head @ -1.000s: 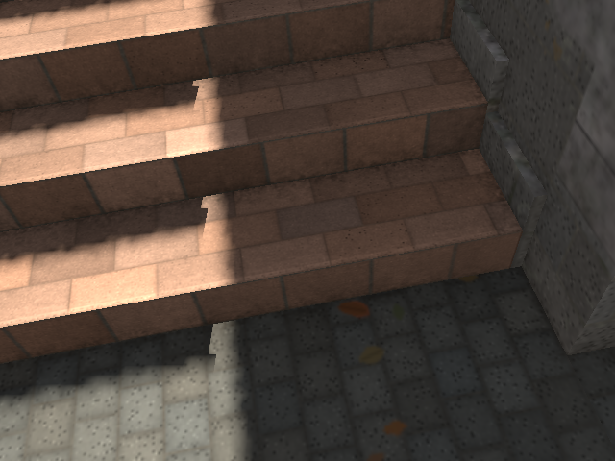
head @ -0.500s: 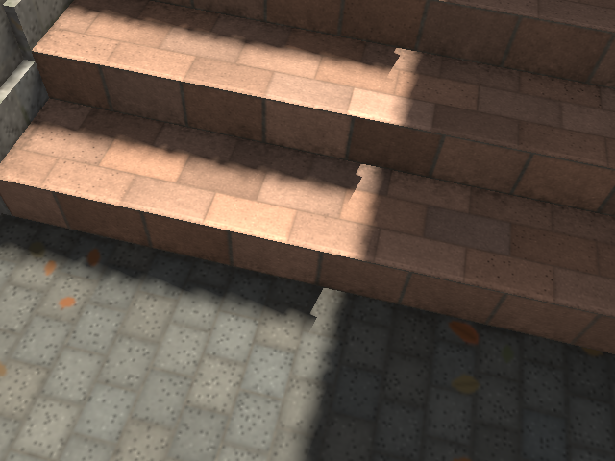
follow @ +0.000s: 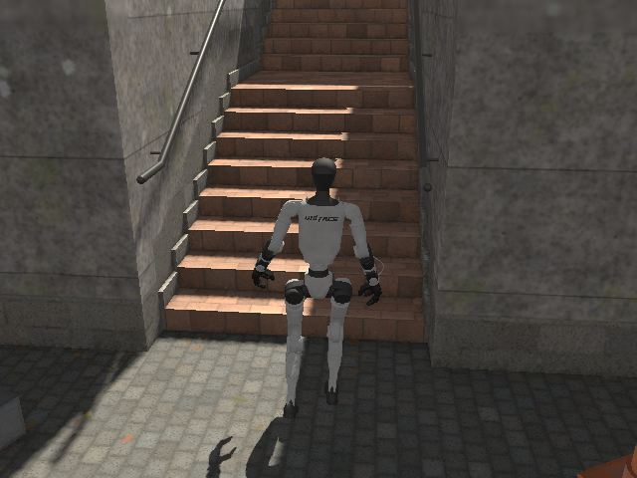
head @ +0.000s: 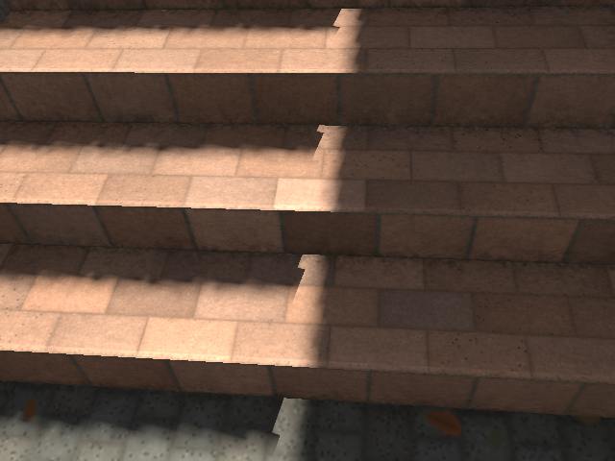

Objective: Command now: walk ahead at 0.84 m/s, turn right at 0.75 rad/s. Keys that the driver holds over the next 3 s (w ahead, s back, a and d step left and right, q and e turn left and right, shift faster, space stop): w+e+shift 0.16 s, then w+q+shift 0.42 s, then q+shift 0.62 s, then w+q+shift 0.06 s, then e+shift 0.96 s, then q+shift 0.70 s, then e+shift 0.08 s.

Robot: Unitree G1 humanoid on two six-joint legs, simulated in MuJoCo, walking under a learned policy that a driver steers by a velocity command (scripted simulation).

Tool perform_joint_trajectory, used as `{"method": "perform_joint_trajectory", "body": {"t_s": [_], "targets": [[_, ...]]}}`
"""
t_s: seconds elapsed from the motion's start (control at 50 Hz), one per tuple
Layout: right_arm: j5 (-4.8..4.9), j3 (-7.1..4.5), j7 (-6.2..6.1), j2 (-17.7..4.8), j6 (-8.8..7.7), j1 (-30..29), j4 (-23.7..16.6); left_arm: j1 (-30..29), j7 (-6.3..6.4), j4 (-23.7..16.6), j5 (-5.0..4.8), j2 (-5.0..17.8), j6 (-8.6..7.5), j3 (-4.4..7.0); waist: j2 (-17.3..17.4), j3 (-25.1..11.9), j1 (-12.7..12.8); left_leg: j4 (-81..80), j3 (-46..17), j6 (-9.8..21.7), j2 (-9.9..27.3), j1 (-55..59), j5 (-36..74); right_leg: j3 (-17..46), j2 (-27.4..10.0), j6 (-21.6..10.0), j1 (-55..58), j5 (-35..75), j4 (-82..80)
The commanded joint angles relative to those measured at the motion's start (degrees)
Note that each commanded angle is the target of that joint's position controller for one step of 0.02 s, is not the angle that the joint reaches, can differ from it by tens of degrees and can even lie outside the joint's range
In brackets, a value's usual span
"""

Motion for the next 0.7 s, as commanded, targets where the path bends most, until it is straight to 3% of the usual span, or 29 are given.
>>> {"method": "perform_joint_trajectory", "body": {"t_s": [0.02, 0.04, 0.08, 0.1, 0.16, 0.18, 0.22, 0.24, 0.26, 0.3, 0.32, 0.34, 0.36, 0.38, 0.4, 0.42, 0.44, 0.46, 0.48, 0.5, 0.52, 0.54, 0.58, 0.6, 0.62, 0.64, 0.66, 0.68, 0.7], "targets": [[-1.06, 0.19, 1.17, -6.2, -3.57, -11.9, -9.8, 14.2, 0.85, 1.1, -0.57, 10.9, -0.43, 3.52, -5.5, 0.7, 5.8, 21.1, -4.5, 0.7, 1.8, -42.3, 8.3, 41.7, -17.6, -11.0, 32.2, -21.3, -25.5], [-1.26, 0.45, 1.24, -5.7, -3.42, -10.7, -9.2, 13.0, 1.30, 1.3, -0.82, 9.9, -0.50, 3.24, -2.2, 2.7, 3.6, 16.6, -3.7, 0.0, 3.6, -38.6, 10.0, 36.0, -15.2, -9.7, 26.4, -15.3, -26.3], [-2.26, 1.23, 1.73, -4.4, -1.69, -9.3, -8.9, 10.6, 2.18, 0.9, -1.05, 6.7, -1.17, 1.97, -4.8, 5.1, 0.9, 11.0, -2.0, -2.5, 4.6, -33.4, 11.0, 28.4, -10.2, -8.9, 18.7, -5.5, -28.4], [-2.65, 1.48, 2.04, -4.5, -1.10, -10.6, -9.5, 11.6, 2.45, 1.2, -1.48, 5.4, -1.49, 1.85, -4.5, 6.5, 1.1, 8.8, -0.9, -3.6, 4.1, -33.4, 11.7, 27.0, -8.7, -9.0, 16.8, -2.5, -29.4], [-0.72, 2.20, 2.21, -3.5, -0.02, -18.7, -12.7, 12.9, 2.60, 2.1, -1.44, 6.8, -1.85, 2.43, -4.8, 8.2, 2.6, -2.9, 2.8, -5.3, 2.0, -32.0, 17.5, 23.1, -5.5, -8.6, 13.0, 10.0, -30.6], [-0.42, 2.75, 2.43, -2.3, 0.09, -19.9, -13.1, 12.2, 2.47, 2.6, -1.30, 6.9, -2.23, 2.36, -5.0, 7.6, 2.5, -8.6, 4.6, -4.8, 1.0, -29.3, 20.4, 20.3, -4.7, -7.7, 12.9, 19.8, -29.5], [-0.16, 3.86, 2.07, -0.3, -0.81, -25.2, -14.4, 15.9, 2.63, 5.3, -2.25, 5.9, -3.31, 1.97, -5.1, 7.0, 5.6, -18.4, 8.7, -3.0, -0.8, -23.0, 27.6, 17.0, -4.8, -3.9, 13.9, 40.0, -31.0], [0.00, 4.17, 1.91, -0.2, -1.08, -27.2, -15.1, 16.6, 2.54, 6.0, -2.22, 5.3, -4.40, 1.81, -5.8, 6.1, 6.4, -21.6, 9.1, -1.3, -1.3, -20.4, 31.4, 16.4, -6.4, -2.3, 16.2, 44.2, -32.0], [0.69, 4.07, 1.30, -0.1, -0.69, -24.8, -14.1, 16.5, 2.74, 7.1, -1.68, 4.9, -5.10, 1.56, -8.7, 2.9, 5.4, -20.1, 9.3, 0.7, -2.0, -17.1, 32.3, 14.4, -7.6, -0.9, 20.2, 52.6, -30.5], [0.78, 2.95, 0.40, -3.7, -0.60, -17.3, -11.7, 13.5, 4.02, 6.8, -0.24, 6.6, -4.98, 1.76, -10.9, -3.1, 0.2, -17.9, 8.9, 4.0, -4.1, -12.9, 24.3, 12.5, -10.4, 0.7, 29.6, 77.0, -21.8], [1.05, 1.93, -0.09, -6.2, -0.68, -10.0, -9.3, 11.4, 4.39, 6.6, 1.03, 7.3, -4.67, 1.96, -10.7, -6.6, -4.4, -18.2, 8.4, 5.2, -5.4, -7.0, 22.0, 12.0, -11.0, 1.5, 30.9, 85.3, -14.1], [1.70, 0.82, -0.95, -8.1, -0.55, 1.9, -5.3, 8.1, 4.63, 6.4, 2.01, 7.1, -3.99, 2.09, -11.0, -10.0, -10.6, -19.2, 8.0, 6.0, -5.6, 2.3, 21.1, 10.6, -11.4, 1.6, 29.0, 89.4, -2.4], [1.72, -0.51, -1.81, -9.5, -0.69, 16.4, -0.1, 0.5, 4.63, 5.0, 2.27, 8.0, -3.25, 2.39, -7.6, -11.5, -19.3, -24.3, 7.9, 7.5, -4.0, 13.8, 22.3, 6.5, -8.2, 1.6, 21.1, 84.1, 17.3], [1.62, -1.47, -2.55, -11.2, -0.63, 25.6, 4.3, -6.4, 4.32, 2.9, 2.70, 3.0, -3.95, 0.94, 3.0, -8.7, -21.2, -22.0, -1.4, 10.6, 2.2, 25.2, 19.5, 3.9, 1.1, 2.5, 1.1, 33.4, 46.8], [0.13, -1.24, -1.85, -12.1, -0.63, 17.5, 4.0, 1.9, 2.96, -0.8, -0.26, -4.1, -5.60, -1.22, 16.3, -8.9, -6.4, -29.3, -38.6, 19.6, 16.4, 34.5, 31.3, 6.7, 7.7, 5.4, -24.2, -5.9, 60.3], [0.44, -2.19, -1.24, -10.1, 0.07, 7.7, 1.1, 8.7, 3.30, 0.4, 0.18, -2.0, -5.86, -2.17, 8.4, -12.0, -3.3, -35.9, -47.6, 23.8, 18.0, 31.4, 8.2, 11.4, 1.5, 4.2, -26.0, -0.4, 64.4], [1.40, -1.41, -1.06, -5.6, 0.47, 5.3, 0.7, 4.5, 3.22, -0.2, 1.52, -0.4, -5.59, -2.35, 0.5, -6.6, -2.3, -38.1, -44.1, 22.4, 16.5, 22.6, -3.1, 11.3, -1.6, 3.8, -27.5, 1.1, 67.4], [1.65, -0.39, -0.69, -1.6, 0.74, 5.6, 1.7, 1.8, 2.76, -1.0, 3.16, -0.4, -5.58, -2.73, -6.1, -2.4, -1.7, -39.2, -38.4, 20.3, 13.8, 13.2, -5.1, 9.1, -2.7, 3.0, -27.8, 1.2, 68.2], [1.90, 0.32, -0.82, -0.5, 0.25, 5.9, 2.5, -1.5, 2.33, -3.7, 4.54, -3.2, -4.89, -3.69, -8.0, 1.5, 0.1, -38.0, -33.7, 18.6, 11.3, 4.7, -1.3, 8.6, -3.9, 3.1, -30.4, 0.3, 70.3], [2.55, 0.59, -1.27, -0.8, -0.87, 5.9, 3.7, -4.5, 2.47, -6.2, 4.99, -6.1, -3.04, -4.81, -8.2, 6.4, 2.1, -38.2, -29.8, 17.4, 8.7, -4.7, 2.3, 7.7, -4.6, 4.3, -32.8, -1.6, 71.5], [1.48, 0.76, -0.93, -2.7, -1.72, 5.4, 4.5, -9.4, 2.94, -11.1, 4.65, -9.9, -1.72, -6.45, -4.4, 9.5, 3.1, -38.6, -28.5, 17.2, 7.7, -10.9, 6.3, 3.9, -3.8, 4.4, -38.1, -5.8, 79.1], [1.52, 0.71, -0.49, -3.5, -2.54, 4.0, 4.4, -12.4, 3.52, -14.3, 4.27, -10.7, -0.99, -7.09, -5.0, 10.1, 4.5, -40.5, -25.7, 15.7, 5.9, -16.8, 7.4, 3.4, -5.4, 5.1, -38.1, -6.5, 74.9], [1.02, 0.21, 0.03, -5.4, -3.61, 5.7, 5.3, -19.1, 5.39, -19.3, 3.15, -10.9, -0.25, -7.33, 0.3, 9.1, 2.6, -43.9, -27.5, 16.9, 6.0, -16.9, 8.2, 1.5, -5.9, 6.0, -45.4, -11.8, 85.9], [2.05, 0.70, -0.30, -3.8, -3.50, 6.8, 6.9, -23.5, 6.08, -22.1, 3.40, -11.3, -0.68, -8.04, -1.1, 10.5, 2.2, -44.0, -25.4, 14.7, 3.8, -17.0, 8.6, 2.6, -8.5, 5.4, -46.7, -14.2, 77.2], [2.17, 0.68, -1.35, -3.2, -3.18, 9.3, 7.5, -28.8, 6.32, -24.3, 3.27, -11.4, -1.12, -8.43, -1.2, 10.7, -0.6, -47.5, -22.6, 14.5, 2.8, -16.1, 23.5, -1.6, -7.5, 5.6, -45.5, -15.3, 72.0], [3.13, 0.58, -2.42, -1.8, -1.80, 6.3, 6.3, -27.5, 6.15, -25.5, 2.14, -10.2, -1.65, -9.13, -3.8, 9.0, 0.4, -54.1, -15.5, 13.3, 0.7, -25.3, 42.5, -4.9, -8.0, 5.8, -20.3, -11.6, 44.6], [5.21, 0.75, -2.81, 0.6, -1.09, 7.3, 5.4, -19.9, 6.17, -21.8, 0.29, -10.5, -2.22, -8.78, -5.1, 0.4, 1.2, -47.4, -11.1, 12.2, -3.4, -29.6, 73.4, -9.5, -2.0, 6.0, 5.0, -3.8, 35.3], [6.77, -0.56, -3.00, -4.7, -1.82, 8.1, 5.4, -11.0, 6.77, -19.2, -0.87, -9.6, -1.67, -7.89, -0.8, -11.2, 5.7, -35.3, -11.2, 10.9, -3.2, -23.2, 98.3, -6.4, 0.1, 6.8, 18.9, 4.5, 32.0], [4.81, -3.82, -2.09, -12.9, -2.56, 3.6, 2.5, 1.8, 7.05, -17.6, -0.35, -4.0, -0.60, -5.16, 7.1, -20.3, 11.2, -21.4, -15.1, 8.5, 0.9, -6.3, 112.3, -2.0, -1.2, 5.5, 15.8, 4.7, 21.9]]}}
Next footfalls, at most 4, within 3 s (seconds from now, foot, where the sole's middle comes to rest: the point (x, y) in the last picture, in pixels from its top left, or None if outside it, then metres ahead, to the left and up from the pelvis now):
0.38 left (357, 456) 0.51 -0.03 -0.76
0.70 right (453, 299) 0.79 -0.25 -0.61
1.16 left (320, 174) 1.05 0.03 -0.45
1.86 right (397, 48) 1.31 -0.17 -0.30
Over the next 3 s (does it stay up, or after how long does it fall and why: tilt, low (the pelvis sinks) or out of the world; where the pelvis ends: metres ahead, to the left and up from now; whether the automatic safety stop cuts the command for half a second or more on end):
stays up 1.35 -0.11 0.47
